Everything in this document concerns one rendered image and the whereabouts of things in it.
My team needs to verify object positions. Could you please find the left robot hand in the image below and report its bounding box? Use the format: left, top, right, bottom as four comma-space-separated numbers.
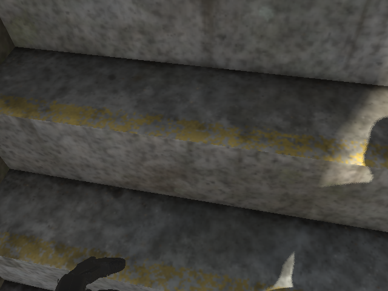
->
55, 256, 125, 291

